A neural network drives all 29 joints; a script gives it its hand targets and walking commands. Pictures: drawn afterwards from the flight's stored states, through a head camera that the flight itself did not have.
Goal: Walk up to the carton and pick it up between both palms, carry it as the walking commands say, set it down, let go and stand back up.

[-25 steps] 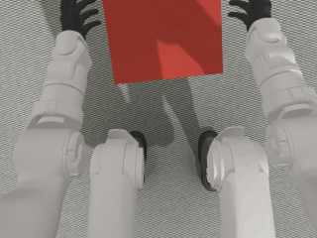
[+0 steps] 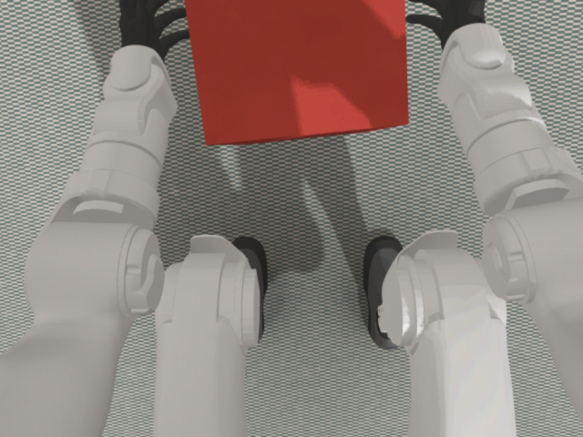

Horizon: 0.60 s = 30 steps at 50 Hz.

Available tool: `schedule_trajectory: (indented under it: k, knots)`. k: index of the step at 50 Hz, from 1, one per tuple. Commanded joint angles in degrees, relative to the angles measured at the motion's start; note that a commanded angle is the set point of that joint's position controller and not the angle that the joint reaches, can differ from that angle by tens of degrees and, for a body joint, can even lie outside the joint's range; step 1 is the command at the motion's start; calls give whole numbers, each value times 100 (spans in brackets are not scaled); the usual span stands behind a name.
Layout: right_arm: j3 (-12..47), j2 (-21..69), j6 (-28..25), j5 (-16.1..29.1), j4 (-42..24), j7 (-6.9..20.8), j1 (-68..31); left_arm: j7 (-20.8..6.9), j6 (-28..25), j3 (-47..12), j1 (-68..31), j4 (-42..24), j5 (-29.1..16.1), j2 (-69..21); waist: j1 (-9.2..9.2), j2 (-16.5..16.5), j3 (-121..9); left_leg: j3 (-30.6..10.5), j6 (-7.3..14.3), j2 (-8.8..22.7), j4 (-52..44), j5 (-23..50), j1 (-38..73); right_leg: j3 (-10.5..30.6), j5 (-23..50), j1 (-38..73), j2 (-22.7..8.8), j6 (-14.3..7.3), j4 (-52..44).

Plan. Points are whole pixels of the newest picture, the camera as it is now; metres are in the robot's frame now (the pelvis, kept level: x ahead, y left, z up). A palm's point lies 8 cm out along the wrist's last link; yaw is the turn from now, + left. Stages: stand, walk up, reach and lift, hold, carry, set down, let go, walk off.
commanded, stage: reach and lift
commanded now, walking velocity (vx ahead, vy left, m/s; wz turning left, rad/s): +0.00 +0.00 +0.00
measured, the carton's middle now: (297, 52) +0.53 +0.02 -0.25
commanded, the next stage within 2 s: none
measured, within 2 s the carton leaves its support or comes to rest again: leaves its support in 0.72 s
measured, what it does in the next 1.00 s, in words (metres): stands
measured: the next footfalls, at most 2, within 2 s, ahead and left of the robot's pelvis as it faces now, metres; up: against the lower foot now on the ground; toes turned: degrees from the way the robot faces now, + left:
none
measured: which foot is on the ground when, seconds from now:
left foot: down 0.00-1.00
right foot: down 0.00-1.00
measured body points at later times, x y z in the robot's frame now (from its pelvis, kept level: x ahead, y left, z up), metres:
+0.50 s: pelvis +0.00 +0.00 +0.00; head +0.37 +0.00 +0.26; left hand +0.54 +0.16 -0.18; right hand +0.55 -0.13 -0.18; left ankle +0.11 +0.13 -0.34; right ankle +0.11 -0.12 -0.34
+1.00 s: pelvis +0.01 +0.00 -0.01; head +0.36 +0.00 +0.28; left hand +0.55 +0.16 -0.16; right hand +0.55 -0.14 -0.17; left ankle +0.11 +0.13 -0.34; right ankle +0.11 -0.13 -0.34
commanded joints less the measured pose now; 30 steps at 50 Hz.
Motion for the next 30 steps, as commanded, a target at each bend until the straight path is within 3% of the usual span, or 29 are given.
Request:
schedule_trajectory:
  k: [1,2,3,4,5,6,7,8,9,10,11,12,13,14,15,16,17,18,19,21,22,23,24,25,26,27,28,29,30]
  knots:
    - [-108,-350,-94,-94,-714,-105,-1750,52,-86,-167,-1479,-690,-158,433,-197,-534,-6156,505,-45,-20,-836,1549,3107,-369,1588,3685,51,107,-1007]
    - [41,7,-11,29,-408,-8,-1952,35,-70,-145,-1616,-543,-33,441,250,-366,-5880,469,77,-97,-1145,1248,2978,-350,1555,3892,90,48,-796]
    - [-73,-201,43,-283,-48,-7,-1488,2,14,-8,-1005,-283,49,476,-332,-909,-5642,544,32,-139,-1046,1223,2329,-325,1846,4355,85,92,-938]
    - [-363,-680,-35,-179,-515,-49,-1801,42,-19,-112,-1288,-605,-23,492,34,-107,-6333,456,-37,-25,-920,1519,3406,-276,1563,3758,37,85,-870]
    - [-275,-291,-83,-278,-227,-47,-1318,99,-58,-178,-1138,-238,23,355,-296,-320,-6099,453,26,-95,-939,1600,3354,-489,1550,3444,131,77,-952]
    - [-183,-70,-58,-208,-712,12,-1800,54,-82,-239,-1392,-784,46,-121,288,170,-5689,391,9,-161,-1040,1804,3573,-312,1311,2928,104,-18,-936]
    - [-121,-79,-69,-147,-601,10,-2159,91,-126,-125,-1740,-925,47,226,-35,-339,-6089,398,-67,-58,-902,1887,3397,-310,1764,3383,40,37,-839]
    - [-267,-149,-65,-219,-95,-29,-1720,171,-145,-150,-1585,-663,166,272,68,-49,-6525,445,-112,-84,-974,2020,3961,-386,1797,3566,142,115,-757]
    - [-118,-43,-139,-241,-209,-55,-1663,219,-149,35,-1515,-1199,150,445,58,-577,-6488,627,-125,-192,-878,1785,3146,-296,1812,4111,95,40,-928]
    - [-214,157,-202,-336,-321,-87,-1578,194,-159,-132,-1360,-1049,116,93,-181,-623,-6199,549,-87,-131,-894,1702,2628,-318,1904,3770,145,83,-934]
    - [-80,116,-230,-351,-164,-147,-1493,159,-108,-280,-1049,-506,49,-510,-204,-352,-6130,529,-123,-125,-795,2181,3379,-286,2266,3644,227,111,-1016]
    - [-53,143,-208,-409,-574,-126,-1624,126,-167,-151,-1102,-650,175,-43,-39,-504,-6230,553,-101,-276,-810,2202,3446,-317,2106,3710,199,152,-1004]
    - [5,418,-245,-297,-607,-81,-1934,71,-164,-167,-1539,-862,130,-308,69,-184,-5630,656,-101,-186,-815,2133,2867,-167,1959,3294,181,50,-1159]
    - [178,872,-189,-193,7,-23,-1632,94,-195,-363,-1537,-877,74,-549,42,-521,-6308,539,-32,-241,-1090,2015,3254,-432,2008,4025,198,56,-938]
    - [202,907,-254,-143,-463,-52,-1563,96,-191,-443,-1195,-608,73,-592,18,-446,-6352,535,26,-204,-903,2182,3467,-476,2114,3583,227,103,-897]
    - [312,1352,-182,-147,-388,62,-1851,-5,-180,-668,-1489,-571,-113,-1193,-248,-276,-6193,279,20,-237,-882,2511,3631,-364,2377,3287,261,107,-861]
    - [108,876,-225,-332,-118,102,-1582,23,-263,-412,-1511,-1032,106,-662,100,-235,-6038,445,-46,-309,-991,1997,3464,-430,1720,3127,174,114,-865]
    - [439,1711,-263,-102,-848,170,-2575,-73,-230,-951,-1844,-959,-171,-1793,20,-64,-6762,437,-44,-231,-893,2383,4160,-352,1881,3245,246,57,-897]
    - [159,927,-229,-369,-514,162,-2220,-16,-172,-487,-1502,-774,116,-1120,-107,-173,-5698,432,25,-333,-925,1952,3155,-320,1560,3021,181,25,-918]
    - [651,2564,-161,-303,-676,330,-2737,-280,-79,-782,-1882,-822,64,-2703,-169,-783,-6305,315,161,-385,-958,1887,3577,-517,1658,3359,276,136,-872]
    - [587,3268,-117,-418,-107,487,-2368,-457,-73,-800,-2361,-829,141,-2983,-152,-619,-5819,481,41,-569,-842,1736,2933,-437,1907,3486,325,0,-1014]
    - [752,3622,-33,-204,-706,679,-3132,-548,-38,-922,-2843,-1196,315,-3161,241,-210,-6062,550,91,-446,-942,1656,2991,-319,1777,3432,347,-5,-816]
    - [721,3414,-8,-411,-751,806,-3240,-637,42,-709,-2422,-875,489,-3627,35,-234,-5736,607,52,-502,-842,1575,3155,-311,1419,3174,373,36,-973]
    - [685,3813,52,-527,-558,861,-3245,-708,65,-887,-3034,-1306,352,-3818,-63,-617,-6345,443,95,-507,-778,1679,3345,-492,1558,3277,425,15,-720]
    - [522,4350,121,-548,-708,982,-3068,-769,174,-699,-2605,-734,657,-4147,117,2,-5664,651,64,-485,-915,1565,3348,-430,1318,2720,474,2,-893]
    - [690,4718,201,-673,-737,1118,-3273,-899,199,-581,-2725,-855,674,-4040,141,-776,-6140,604,170,-601,-651,1697,3143,-463,1610,3247,415,31,-740]
    - [736,4619,238,-666,-750,1153,-3263,-1024,258,-458,-2949,-1366,730,-4612,302,-645,-5764,686,133,-552,-521,1780,2567,-246,1669,3194,411,-27,-774]
    - [573,5226,320,-799,-592,1180,-2967,-1048,290,-784,-3272,-1209,670,-4453,-167,-625,-6480,630,92,-503,-548,1904,3226,-463,2127,3623,563,34,-685]
    - [598,5370,303,-801,-566,1226,-2563,-1169,272,-656,-2764,-1301,731,-4818,112,-692,-5530,807,70,-649,-610,1680,2510,-509,1756,3208,537,-20,-847]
